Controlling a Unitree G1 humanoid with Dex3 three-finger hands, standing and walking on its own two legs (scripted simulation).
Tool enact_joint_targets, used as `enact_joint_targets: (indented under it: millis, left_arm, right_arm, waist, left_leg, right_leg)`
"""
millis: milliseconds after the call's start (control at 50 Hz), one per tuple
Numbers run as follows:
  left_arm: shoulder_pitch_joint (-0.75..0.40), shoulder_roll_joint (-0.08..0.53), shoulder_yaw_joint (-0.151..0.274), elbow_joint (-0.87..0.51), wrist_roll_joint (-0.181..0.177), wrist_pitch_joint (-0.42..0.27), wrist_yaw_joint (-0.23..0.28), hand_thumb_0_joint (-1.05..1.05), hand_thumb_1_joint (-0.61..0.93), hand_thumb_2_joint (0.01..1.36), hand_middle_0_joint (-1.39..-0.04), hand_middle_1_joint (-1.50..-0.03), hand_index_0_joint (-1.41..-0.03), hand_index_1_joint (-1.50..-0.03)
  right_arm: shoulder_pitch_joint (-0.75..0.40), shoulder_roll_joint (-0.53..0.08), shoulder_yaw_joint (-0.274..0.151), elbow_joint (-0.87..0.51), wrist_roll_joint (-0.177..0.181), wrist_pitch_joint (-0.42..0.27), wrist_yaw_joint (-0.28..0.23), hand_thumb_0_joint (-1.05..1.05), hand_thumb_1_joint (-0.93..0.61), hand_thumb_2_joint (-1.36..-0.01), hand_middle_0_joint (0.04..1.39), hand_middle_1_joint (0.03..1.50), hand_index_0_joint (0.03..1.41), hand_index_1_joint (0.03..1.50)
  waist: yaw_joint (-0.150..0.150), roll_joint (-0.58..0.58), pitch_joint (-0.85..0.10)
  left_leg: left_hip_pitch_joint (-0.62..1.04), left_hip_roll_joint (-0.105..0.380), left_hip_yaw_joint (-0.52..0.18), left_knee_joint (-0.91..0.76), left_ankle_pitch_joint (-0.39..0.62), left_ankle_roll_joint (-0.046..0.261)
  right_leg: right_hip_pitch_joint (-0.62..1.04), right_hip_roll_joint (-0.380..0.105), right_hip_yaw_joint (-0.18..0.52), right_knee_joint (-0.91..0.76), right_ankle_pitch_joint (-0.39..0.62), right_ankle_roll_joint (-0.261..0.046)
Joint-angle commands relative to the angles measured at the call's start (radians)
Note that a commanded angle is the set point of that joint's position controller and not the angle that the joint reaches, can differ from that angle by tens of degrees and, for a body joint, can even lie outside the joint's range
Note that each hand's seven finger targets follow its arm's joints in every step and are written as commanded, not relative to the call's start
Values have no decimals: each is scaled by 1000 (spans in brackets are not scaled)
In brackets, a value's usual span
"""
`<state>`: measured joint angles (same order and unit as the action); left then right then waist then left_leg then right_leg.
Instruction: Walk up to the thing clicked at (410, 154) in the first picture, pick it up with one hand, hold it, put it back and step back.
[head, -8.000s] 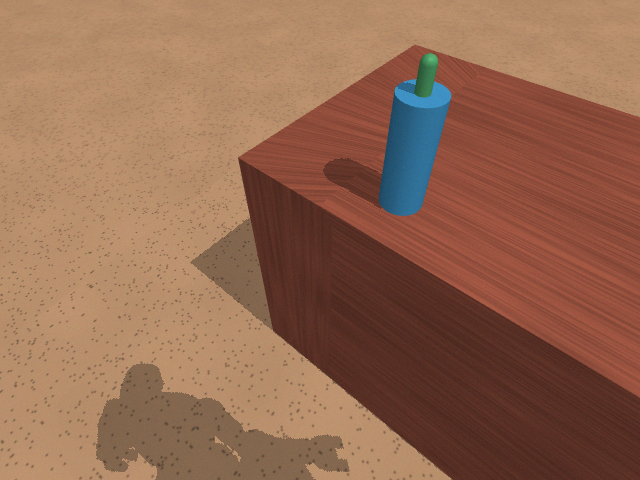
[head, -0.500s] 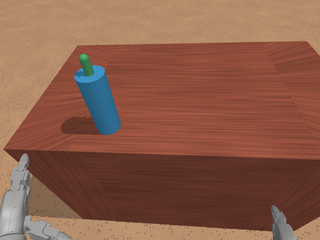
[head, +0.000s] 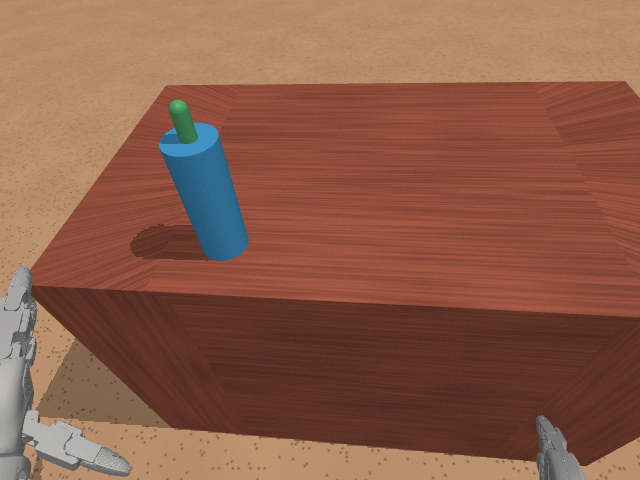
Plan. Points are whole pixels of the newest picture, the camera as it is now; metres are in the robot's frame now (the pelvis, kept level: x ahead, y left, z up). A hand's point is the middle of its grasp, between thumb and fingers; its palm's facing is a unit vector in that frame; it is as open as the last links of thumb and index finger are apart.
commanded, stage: rise first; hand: left
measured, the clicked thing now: (204, 184) +0.49 +0.21 +0.11
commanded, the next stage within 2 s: go down in 0.30 s
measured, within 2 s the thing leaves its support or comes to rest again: neither
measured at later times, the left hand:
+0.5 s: hand (65, 359) +0.20 +0.26 +0.14, palm faces +0.34 -0.82 -0.45, open 17.7 cm
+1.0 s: hand (44, 269) +0.29 +0.32 +0.16, palm faces +0.24 -0.95 -0.22, open 17.5 cm
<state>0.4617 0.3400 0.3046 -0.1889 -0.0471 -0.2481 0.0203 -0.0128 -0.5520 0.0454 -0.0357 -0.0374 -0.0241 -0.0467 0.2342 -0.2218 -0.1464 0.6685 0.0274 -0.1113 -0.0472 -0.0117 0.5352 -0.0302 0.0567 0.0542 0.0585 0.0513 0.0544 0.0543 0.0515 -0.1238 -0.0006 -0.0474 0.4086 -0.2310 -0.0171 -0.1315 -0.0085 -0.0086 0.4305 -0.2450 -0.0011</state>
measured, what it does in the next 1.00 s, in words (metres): stands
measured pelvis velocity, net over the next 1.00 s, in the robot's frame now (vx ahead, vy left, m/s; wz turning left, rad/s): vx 0.01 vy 0.01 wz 0.01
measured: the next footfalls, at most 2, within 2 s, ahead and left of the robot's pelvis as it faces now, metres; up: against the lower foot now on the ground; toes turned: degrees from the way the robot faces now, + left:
none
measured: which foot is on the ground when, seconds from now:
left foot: down 0.00-1.00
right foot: down 0.00-1.00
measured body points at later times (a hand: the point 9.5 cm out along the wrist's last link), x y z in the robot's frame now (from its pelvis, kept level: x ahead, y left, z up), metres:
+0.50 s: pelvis +0.01 +0.00 +0.00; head +0.01 -0.02 +0.45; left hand +0.17 +0.30 +0.17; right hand +0.17 -0.26 -0.10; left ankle +0.00 +0.13 -0.74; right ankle +0.00 -0.12 -0.74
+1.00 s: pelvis +0.01 +0.01 +0.00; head +0.01 +0.00 +0.44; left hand +0.27 +0.37 +0.17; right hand +0.17 -0.25 -0.09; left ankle +0.00 +0.13 -0.74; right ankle +0.00 -0.12 -0.74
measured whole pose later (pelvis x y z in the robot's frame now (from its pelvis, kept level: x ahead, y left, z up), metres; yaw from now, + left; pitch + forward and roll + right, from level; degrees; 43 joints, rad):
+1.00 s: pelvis +0.01 +0.01 +0.00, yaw +0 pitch +0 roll +0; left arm -0.06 0.51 0.53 0.26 -0.26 -0.12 -0.34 -0.01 -0.54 0.07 -0.05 -0.03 -0.04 -0.04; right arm 0.21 -0.22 -0.06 0.67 0.06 -0.12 -0.10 -0.01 0.50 -0.06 0.06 0.05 0.06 0.05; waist 0.00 0.03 -0.02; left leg -0.23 -0.01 -0.05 0.49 -0.28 -0.01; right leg -0.22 -0.01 -0.01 0.49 -0.28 0.01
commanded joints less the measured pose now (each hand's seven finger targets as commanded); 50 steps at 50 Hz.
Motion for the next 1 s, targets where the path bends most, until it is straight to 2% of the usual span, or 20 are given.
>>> enact_joint_targets:
  millis: [0,60,100,140,360,380,400,420,440,460,500,520,540,580,640,700,760,840,900,980]
  left_arm:
    - [-75,215,140,-240,-13,-87,21,0,-556,65,-27,-39,-16,-52]
    - [-64,214,142,-238,-13,-93,20,0,-564,70,-29,-39,-16,-53]
    - [-50,194,127,-239,-14,-98,16,0,-570,76,-29,-39,-14,-56]
    - [-46,204,139,-239,-14,-101,19,0,-582,81,-33,-40,-16,-59]
    - [-68,213,158,-277,-17,-114,14,0,-600,97,-34,-37,-12,-62]
    - [-77,210,159,-290,-17,-116,14,0,-571,36,-50,-64,-52,-63]
    - [-134,128,130,-302,-31,-156,-13,0,-600,116,-20,-24,0,-57]
    - [-36,270,224,-240,-16,-128,14,0,-593,53,-48,-76,-49,-77]
    - [-119,140,144,-272,-32,-163,-17,0,-583,49,-57,-53,-51,-62]
    - [-93,154,161,-232,-36,-168,-30,0,-609,50,-58,-59,-53,-67]
    - [-104,204,212,-213,-45,-167,-38,0,-597,50,-60,-61,-56,-68]
    - [-109,226,227,-197,-45,-168,-40,0,-600,44,-64,-53,-58,-61]
    - [-176,204,205,-210,-52,-165,-48,0,-611,40,-64,-56,-61,-62]
    - [-205,240,242,-176,-63,-155,-51,0,-562,50,-57,-44,-51,-51]
    - [-312,265,253,-137,-92,-131,-80,0,-563,55,-51,-27,-42,-39]
    - [-419,267,235,-80,-122,-97,-132,0,-561,69,-45,-28,-34,-42]
    - [-531,355,270,15,-153,-60,-195,0,-551,69,-42,-29,-33,-40]
    - [-660,453,325,129,-196,1,-279,0,-509,74,-37,-26,-29,-35]
    - [-716,457,337,222,-242,58,-343,0,-525,67,-39,-23,-32,-32]
    - [-770,493,347,322,-258,111,-414,0,-522,72,-32,-15,-22,-27]
  right_arm:
    - [-96,-140,-43,-156,-3,-59,-5,0,558,-34,52,50,51,50]
    - [-92,-160,-59,-189,0,-64,-5,0,553,-38,52,50,51,50]
    - [-79,-110,-23,-146,3,-60,2,0,551,-40,53,51,51,51]
    - [-64,-138,-52,-139,2,-59,1,0,543,-44,53,51,51,51]
    - [-56,-150,-68,-149,5,-68,4,0,539,-52,53,51,51,51]
    - [-52,-116,-37,-154,4,-67,6,0,503,-49,52,51,51,51]
    - [-124,-107,-19,-190,-11,-73,19,0,569,-47,52,52,51,52]
    - [-67,-166,-90,-162,4,-69,1,0,504,-52,52,51,51,51]
    - [-87,-115,-28,-166,-14,-67,17,0,503,-54,52,50,50,50]
    - [-104,-105,-27,-180,-11,-65,21,0,501,-54,52,50,50,50]
    - [-55,-155,-77,-168,-13,-53,16,0,508,-51,52,50,50,50]
    - [-55,-104,-25,-180,-9,-45,23,0,509,-51,52,49,50,49]
    - [-85,-152,-65,-233,-8,-44,19,0,508,-51,52,49,50,49]
    - [-59,-130,-50,-177,-5,-32,18,0,517,-50,52,49,50,49]
    - [-91,-132,-48,-165,1,-34,7,0,516,-51,51,50,50,49]
    - [-97,-76,18,-135,7,-37,-5,0,519,-52,51,50,50,50]
    - [-132,-120,7,-163,11,-47,-29,0,522,-52,51,50,50,50]
    - [-120,-130,17,-109,20,-44,-54,0,524,-52,51,50,50,50]
    - [-130,-139,36,-144,26,-58,-63,0,522,-53,51,50,50,50]
    - [-128,-141,61,-174,30,-72,-64,0,520,-56,50,50,50,50]
  waist:
    - [11,-27,-86]
    - [2,-36,-117]
    - [15,-17,-72]
    - [8,-12,-84]
    - [2,-19,-76]
    - [8,-16,-86]
    - [-3,-69,-129]
    - [26,-20,-98]
    - [-9,-67,-120]
    - [9,-83,-130]
    - [-2,-50,-140]
    - [9,-37,-138]
    - [-16,-44,-150]
    - [-14,-12,-112]
    - [-22,3,-99]
    - [-37,7,-105]
    - [-54,-22,-155]
    - [-43,12,-213]
    - [-48,5,-258]
    - [-26,32,-269]
  left_leg:
    - [-4,-23,59,-60,104,36]
    - [15,-22,60,-49,152,36]
    - [-3,-21,60,-51,153,32]
    - [4,-17,57,-54,168,29]
    - [16,-13,53,-55,169,27]
    - [15,-15,55,-55,172,28]
    - [-12,-15,51,4,176,21]
    - [14,-19,55,-45,188,28]
    - [-20,-20,55,11,180,23]
    - [-30,-22,56,21,182,25]
    - [-31,-28,61,27,187,24]
    - [-40,-29,60,27,177,24]
    - [-35,-27,59,28,178,22]
    - [-55,-22,52,20,154,18]
    - [-76,-25,50,17,102,18]
    - [-77,-28,47,21,82,27]
    - [-63,-28,40,30,104,33]
    - [-51,-33,39,34,144,35]
    - [-38,-27,34,38,194,35]
    - [-47,-18,27,28,251,23]
  right_leg:
    - [2,0,-32,-85,99,-4]
    - [19,-1,-32,-75,152,-1]
    - [9,3,-38,-73,146,-4]
    - [12,7,-40,-66,162,-7]
    - [4,14,-43,-62,162,-8]
    - [10,11,-42,-65,163,-8]
    - [2,13,-38,-28,160,3]
    - [17,6,-41,-58,172,-6]
    - [-7,8,-34,-29,169,5]
    - [-2,3,-35,-21,170,8]
    - [-9,-2,-30,-15,191,8]
    - [-7,-4,-29,-15,176,7]
    - [-17,-1,-28,-11,181,7]
    - [-31,3,-33,-5,155,4]
    - [-63,2,-31,-5,110,3]
    - [-74,-5,-25,-9,103,5]
    - [-62,-7,-23,-11,132,7]
    - [-44,-12,-19,-10,172,4]
    - [-26,-8,-27,-1,215,1]
    - [-26,2,-33,12,234,-13]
